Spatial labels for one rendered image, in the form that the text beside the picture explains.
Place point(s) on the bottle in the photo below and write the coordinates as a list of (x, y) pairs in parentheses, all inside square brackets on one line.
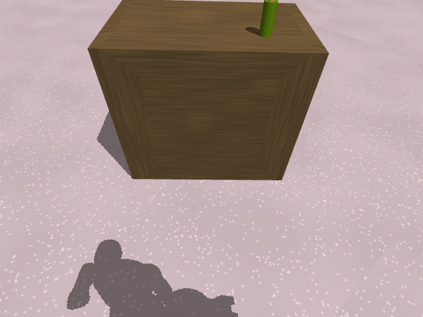
[(268, 17)]

